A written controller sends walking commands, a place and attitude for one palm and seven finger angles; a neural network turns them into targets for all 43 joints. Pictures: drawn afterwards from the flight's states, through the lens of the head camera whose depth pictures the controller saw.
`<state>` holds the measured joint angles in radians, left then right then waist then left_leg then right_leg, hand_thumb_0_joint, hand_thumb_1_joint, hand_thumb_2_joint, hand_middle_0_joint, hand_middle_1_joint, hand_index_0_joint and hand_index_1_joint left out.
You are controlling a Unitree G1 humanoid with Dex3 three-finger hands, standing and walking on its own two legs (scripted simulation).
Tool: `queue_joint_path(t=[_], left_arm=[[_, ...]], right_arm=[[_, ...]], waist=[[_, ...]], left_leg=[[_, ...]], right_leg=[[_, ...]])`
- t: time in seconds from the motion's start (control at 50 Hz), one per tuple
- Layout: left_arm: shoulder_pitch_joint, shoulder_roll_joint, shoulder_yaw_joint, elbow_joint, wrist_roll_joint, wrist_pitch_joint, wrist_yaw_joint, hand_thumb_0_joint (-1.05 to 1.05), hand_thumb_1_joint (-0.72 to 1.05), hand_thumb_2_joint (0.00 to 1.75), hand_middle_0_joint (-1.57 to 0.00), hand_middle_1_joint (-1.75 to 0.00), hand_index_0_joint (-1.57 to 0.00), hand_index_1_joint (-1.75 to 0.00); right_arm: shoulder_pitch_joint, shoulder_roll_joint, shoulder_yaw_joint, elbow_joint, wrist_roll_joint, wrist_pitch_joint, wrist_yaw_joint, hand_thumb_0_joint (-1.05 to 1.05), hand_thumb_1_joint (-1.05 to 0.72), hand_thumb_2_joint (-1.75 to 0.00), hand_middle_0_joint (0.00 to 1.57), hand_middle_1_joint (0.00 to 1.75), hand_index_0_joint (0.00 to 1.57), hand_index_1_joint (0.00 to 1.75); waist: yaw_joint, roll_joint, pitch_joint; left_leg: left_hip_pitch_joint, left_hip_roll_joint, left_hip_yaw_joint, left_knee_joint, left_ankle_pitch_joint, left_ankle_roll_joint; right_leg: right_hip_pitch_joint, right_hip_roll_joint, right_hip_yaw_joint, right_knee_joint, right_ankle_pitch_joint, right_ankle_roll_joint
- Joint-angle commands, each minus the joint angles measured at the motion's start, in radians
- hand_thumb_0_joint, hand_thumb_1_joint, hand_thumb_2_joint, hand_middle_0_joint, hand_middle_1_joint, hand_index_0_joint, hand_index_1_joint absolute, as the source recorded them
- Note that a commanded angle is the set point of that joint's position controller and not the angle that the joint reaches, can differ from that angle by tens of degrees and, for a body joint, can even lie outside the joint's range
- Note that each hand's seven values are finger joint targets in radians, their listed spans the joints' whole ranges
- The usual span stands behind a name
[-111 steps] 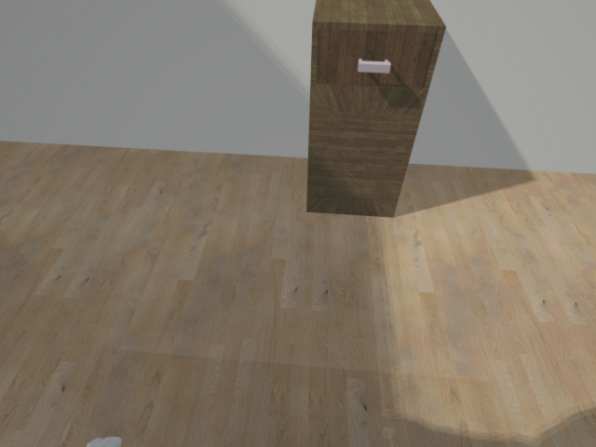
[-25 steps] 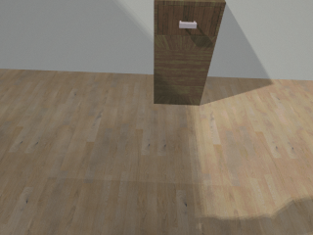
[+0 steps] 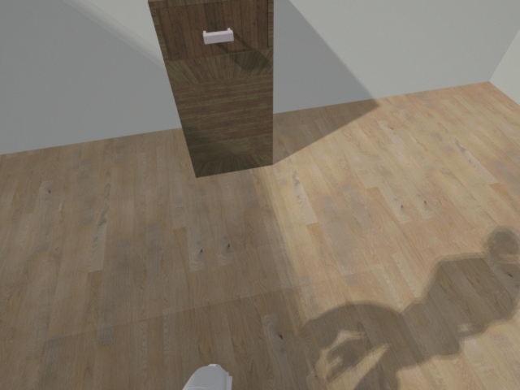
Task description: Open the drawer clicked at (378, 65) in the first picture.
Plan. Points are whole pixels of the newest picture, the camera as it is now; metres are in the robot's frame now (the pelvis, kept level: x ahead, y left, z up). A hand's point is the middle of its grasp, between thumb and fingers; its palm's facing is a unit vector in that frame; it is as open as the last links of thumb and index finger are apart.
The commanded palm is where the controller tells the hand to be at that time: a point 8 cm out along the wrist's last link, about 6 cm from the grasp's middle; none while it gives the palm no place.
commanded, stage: walk to a spot facing it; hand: left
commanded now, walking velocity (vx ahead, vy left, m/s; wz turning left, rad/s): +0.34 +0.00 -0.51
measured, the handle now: (217, 34) +1.23 +0.28 -0.03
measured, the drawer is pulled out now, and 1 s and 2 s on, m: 0.00 0.00 0.00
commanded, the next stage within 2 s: none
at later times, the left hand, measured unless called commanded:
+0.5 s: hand (142, 299) +0.30 +0.29 -0.18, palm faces -0.23 -0.96 -0.18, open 7.4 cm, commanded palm none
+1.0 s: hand (229, 212) +0.55 +0.15 -0.19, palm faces -0.54 -0.82 -0.19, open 7.2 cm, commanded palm none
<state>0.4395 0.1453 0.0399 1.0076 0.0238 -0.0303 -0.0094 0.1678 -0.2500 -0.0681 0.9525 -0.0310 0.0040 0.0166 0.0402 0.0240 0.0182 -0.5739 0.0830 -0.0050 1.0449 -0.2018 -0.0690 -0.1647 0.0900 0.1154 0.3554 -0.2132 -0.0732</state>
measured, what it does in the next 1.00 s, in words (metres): walks ahead, turning right: left foot, then right foot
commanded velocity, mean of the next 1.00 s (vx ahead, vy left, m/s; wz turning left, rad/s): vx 0.31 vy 0.00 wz -0.59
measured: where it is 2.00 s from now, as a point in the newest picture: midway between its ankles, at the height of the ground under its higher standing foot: (287, 287)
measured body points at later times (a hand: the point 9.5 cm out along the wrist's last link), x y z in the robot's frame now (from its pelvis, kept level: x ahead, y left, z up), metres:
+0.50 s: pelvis +0.18 +0.11 +0.00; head +0.20 +0.15 +0.45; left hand +0.31 +0.34 -0.16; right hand +0.14 -0.14 -0.13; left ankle +0.16 +0.16 -0.75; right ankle +0.14 -0.05 -0.63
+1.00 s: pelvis +0.39 +0.03 -0.03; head +0.41 +0.03 +0.42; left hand +0.58 +0.19 -0.18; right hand +0.22 -0.11 -0.17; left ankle +0.38 +0.19 -0.63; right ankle +0.36 +0.01 -0.75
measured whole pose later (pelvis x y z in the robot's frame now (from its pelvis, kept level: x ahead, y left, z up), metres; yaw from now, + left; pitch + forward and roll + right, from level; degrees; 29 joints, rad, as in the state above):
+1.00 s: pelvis +0.39 +0.03 -0.03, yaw -36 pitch -1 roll -1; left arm 0.23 0.20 0.08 0.97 0.01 -0.03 0.00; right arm 0.40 -0.11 -0.04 1.04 -0.02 -0.01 -0.01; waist -0.02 -0.01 0.07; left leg -0.43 0.14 0.06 1.36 -0.35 -0.05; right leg -0.24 0.11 -0.14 0.58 -0.32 -0.13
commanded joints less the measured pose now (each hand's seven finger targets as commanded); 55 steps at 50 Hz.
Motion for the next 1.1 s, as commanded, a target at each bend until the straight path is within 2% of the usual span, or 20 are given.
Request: queue_joint_path(t=[0.0, 0.14, 0.2, 0.22, 0.24, 0.26, 0.32, 0.4, 0.66, 0.74, 0.78, 0.82, 0.84, 0.86, 0.88, 0.9, 0.92, 0.94, 1.0, 1.08], left_arm=[[0.080, 0.191, 0.048, -0.043, 0.002, -0.032, 0.016, 0.00, 0.90, 0.90, -0.20, -0.30, -0.20, -0.30], [0.048, 0.218, 0.056, -0.046, 0.009, -0.022, 0.029, 0.00, 0.90, 0.90, -0.20, -0.30, -0.20, -0.30], [-0.059, 0.220, 0.066, -0.073, -0.001, -0.020, 0.024, 0.00, 0.90, 0.90, -0.20, -0.30, -0.20, -0.30], [-0.048, 0.174, 0.065, -0.088, -0.013, -0.019, 0.013, 0.00, 0.90, 0.90, -0.20, -0.30, -0.20, -0.30], [-0.028, 0.130, 0.057, -0.101, -0.016, -0.024, 0.002, 0.00, 0.90, 0.90, -0.20, -0.30, -0.20, -0.30], [-0.064, 0.158, 0.059, -0.112, -0.009, -0.021, 0.001, 0.00, 0.90, 0.90, -0.20, -0.30, -0.20, -0.30], [-0.120, 0.144, 0.070, -0.092, 0.015, 0.005, -0.023, 0.00, 0.90, 0.90, -0.20, -0.30, -0.20, -0.30], [-0.066, 0.097, 0.064, -0.074, 0.016, 0.044, -0.032, 0.00, 0.90, 0.90, -0.20, -0.30, -0.20, -0.30], [-0.375, 0.063, 0.033, -0.143, 0.009, 0.054, -0.037, 0.00, 0.90, 0.90, -0.20, -0.30, -0.20, -0.30], [-0.349, 0.069, 0.028, -0.134, 0.005, 0.042, -0.031, 0.00, 0.90, 0.90, -0.20, -0.30, -0.20, -0.30], [-0.243, 0.105, 0.041, -0.106, 0.007, 0.035, -0.022, 0.00, 0.90, 0.90, -0.20, -0.30, -0.20, -0.30], [-0.036, 0.180, 0.067, -0.049, 0.011, 0.011, -0.014, 0.00, 0.90, 0.90, -0.20, -0.30, -0.20, -0.30], [0.071, 0.258, 0.081, -0.024, 0.006, 0.003, -0.009, 0.00, 0.90, 0.90, -0.20, -0.30, -0.20, -0.30], [0.077, 0.300, 0.084, -0.021, -0.019, -0.003, 0.005, 0.00, 0.90, 0.90, -0.20, -0.30, -0.20, -0.30], [0.011, 0.300, 0.087, -0.045, -0.029, 0.006, 0.017, 0.00, 0.90, 0.90, -0.20, -0.30, -0.20, -0.30], [-0.059, 0.270, 0.077, -0.065, -0.027, 0.002, 0.017, 0.00, 0.90, 0.90, -0.20, -0.30, -0.20, -0.30], [-0.107, 0.234, 0.070, -0.069, -0.022, -0.013, 0.017, 0.00, 0.90, 0.90, -0.20, -0.30, -0.20, -0.30], [-0.133, 0.195, 0.057, -0.068, -0.021, -0.024, 0.019, 0.00, 0.90, 0.90, -0.20, -0.30, -0.20, -0.30], [-0.146, 0.176, 0.052, -0.075, -0.002, -0.041, 0.019, 0.00, 0.90, 0.90, -0.20, -0.30, -0.20, -0.30], [-0.101, 0.186, 0.055, -0.060, -0.004, -0.046, 0.007, 0.00, 0.90, 0.90, -0.20, -0.30, -0.20, -0.30]], right_arm=[[-0.136, -0.046, -0.006, -0.119, 0.005, -0.037, -0.006, 0.00, -0.90, -0.90, 0.20, 0.30, 0.20, 0.30], [-0.177, -0.025, 0.001, -0.150, 0.021, -0.061, -0.007, 0.00, -0.90, -0.90, 0.20, 0.30, 0.20, 0.30], [0.083, -0.078, -0.011, -0.073, 0.024, -0.076, -0.029, 0.00, -0.90, -0.90, 0.20, 0.30, 0.20, 0.30], [0.238, -0.177, -0.036, -0.028, 0.014, -0.082, -0.042, 0.00, -0.90, -0.90, 0.20, 0.30, 0.20, 0.30], [0.327, -0.256, -0.049, -0.010, 0.007, -0.082, -0.040, 0.00, -0.90, -0.90, 0.20, 0.30, 0.20, 0.30], [0.280, -0.232, -0.040, -0.032, 0.014, -0.068, -0.039, 0.00, -0.90, -0.90, 0.20, 0.30, 0.20, 0.30], [0.114, -0.056, 0.006, -0.054, 0.010, -0.082, -0.038, 0.00, -0.90, -0.90, 0.20, 0.30, 0.20, 0.30], [0.157, -0.014, 0.017, -0.016, 0.020, -0.106, -0.048, 0.00, -0.90, -0.90, 0.20, 0.30, 0.20, 0.30], [0.426, 0.004, 0.038, 0.115, 0.011, -0.106, -0.071, 0.00, -0.90, -0.90, 0.20, 0.30, 0.20, 0.30], [0.428, -0.039, 0.027, 0.123, 0.013, -0.086, -0.068, 0.00, -0.90, -0.90, 0.20, 0.30, 0.20, 0.30], [0.393, -0.070, 0.013, 0.107, 0.019, -0.081, -0.064, 0.00, -0.90, -0.90, 0.20, 0.30, 0.20, 0.30], [0.306, -0.081, 0.007, 0.066, 0.029, -0.080, -0.052, 0.00, -0.90, -0.90, 0.20, 0.30, 0.20, 0.30], [0.273, -0.033, 0.013, 0.025, 0.045, -0.078, -0.044, 0.00, -0.90, -0.90, 0.20, 0.30, 0.20, 0.30], [0.246, 0.012, 0.012, -0.020, 0.045, -0.088, -0.047, 0.00, -0.90, -0.90, 0.20, 0.30, 0.20, 0.30], [0.195, -0.010, -0.001, -0.038, 0.033, -0.082, -0.049, 0.00, -0.90, -0.90, 0.20, 0.30, 0.20, 0.30], [0.164, 0.013, -0.004, -0.064, 0.024, -0.077, -0.039, 0.00, -0.90, -0.90, 0.20, 0.30, 0.20, 0.30], [0.216, 0.027, 0.004, -0.049, 0.018, -0.065, -0.036, 0.00, -0.90, -0.90, 0.20, 0.30, 0.20, 0.30], [0.219, 0.020, 0.003, -0.026, 0.012, -0.054, -0.039, 0.00, -0.90, -0.90, 0.20, 0.30, 0.20, 0.30], [0.211, 0.030, 0.001, -0.025, 0.007, -0.030, -0.034, 0.00, -0.90, -0.90, 0.20, 0.30, 0.20, 0.30], [0.073, 0.035, 0.004, -0.070, 0.008, -0.036, -0.015, 0.00, -0.90, -0.90, 0.20, 0.30, 0.20, 0.30]], waist=[[0.028, -0.146, 0.001], [0.033, -0.192, 0.021], [-0.100, -0.127, -0.041], [-0.153, 0.066, -0.156], [-0.149, 0.301, -0.183], [-0.136, 0.185, -0.094], [-0.045, 0.080, 0.125], [0.001, 0.126, 0.077], [-0.077, 0.089, 0.120], [-0.043, 0.134, 0.067], [0.014, 0.168, 0.008], [0.114, 0.193, -0.079], [0.158, -0.004, -0.161], [0.109, -0.096, -0.234], [0.080, 0.001, -0.124], [0.040, 0.052, 0.028], [-0.026, -0.023, -0.012], [-0.047, -0.050, 0.032], [-0.085, -0.038, 0.073], [-0.054, -0.150, 0.083]], left_leg=[[-0.165, 0.011, 0.005, -0.072, -0.020, -0.007], [0.042, -0.044, 0.033, -0.349, -0.117, 0.020], [0.524, -0.053, 0.036, -0.603, -0.015, 0.046], [0.790, 0.145, -0.170, -0.646, -0.102, 0.090], [0.843, 0.423, -0.503, -0.769, -0.172, 0.173], [0.694, 0.457, -0.551, -0.818, -0.293, 0.225], [0.360, 0.296, -0.249, -0.887, -0.266, 0.140], [0.381, 0.194, 0.039, -0.849, 0.107, 0.031], [0.707, 0.197, 0.219, -0.781, 0.759, 0.003], [0.725, 0.181, 0.346, -0.619, 1.217, 0.009], [0.703, 0.211, 0.358, -0.451, 1.345, 0.022], [0.469, 0.229, 0.336, -0.107, 1.035, 0.032], [0.168, 0.122, 0.316, 0.254, 0.215, 0.027], [-0.099, -0.023, 0.197, 0.549, -0.393, 0.010], [-0.140, 0.031, 0.040, 0.531, -0.289, 0.043], [-0.149, 0.060, 0.020, 0.452, -0.208, 0.037], [-0.132, 0.089, 0.007, 0.390, -0.144, 0.019], [-0.072, 0.104, 0.015, 0.339, -0.119, 0.012], [0.010, 0.105, 0.037, 0.196, -0.112, -0.006], [-0.016, 0.085, 0.066, -0.013, 0.005, -0.024]], right_leg=[[0.159, -0.257, 0.319, -0.119, 0.034, -0.117], [0.102, -0.259, 0.344, -0.029, 0.261, -0.118], [-0.152, -0.145, 0.244, 0.193, 0.278, -0.048], [-0.325, -0.046, 0.140, 0.433, 0.074, -0.006], [-0.513, 0.016, -0.025, 0.745, -0.351, 0.052], [-0.523, -0.063, -0.003, 0.842, -0.331, 0.053], [-0.492, -0.158, -0.055, 0.930, -0.116, 0.063], [-0.472, -0.154, -0.082, 0.931, 0.052, 0.084], [-0.649, -0.114, -0.241, 0.662, 0.081, 0.059], [-0.407, -0.004, -0.388, 0.410, -0.021, 0.005], [-0.267, 0.022, -0.391, 0.353, -0.046, -0.027], [0.109, -0.037, -0.311, 0.205, 0.005, -0.083], [0.387, -0.268, 0.023, 0.129, 0.168, -0.200], [0.495, -0.488, 0.458, 0.068, 0.456, -0.313], [0.371, -0.495, 0.372, -0.001, 0.355, -0.316], [0.205, -0.437, 0.258, -0.027, 0.403, -0.152], [0.164, -0.395, 0.217, -0.033, 0.407, -0.066], [0.040, -0.366, 0.163, -0.064, 0.403, -0.016], [-0.150, -0.295, 0.059, -0.080, 0.379, -0.133], [-0.130, -0.211, 0.027, -0.044, 0.436, -0.109]])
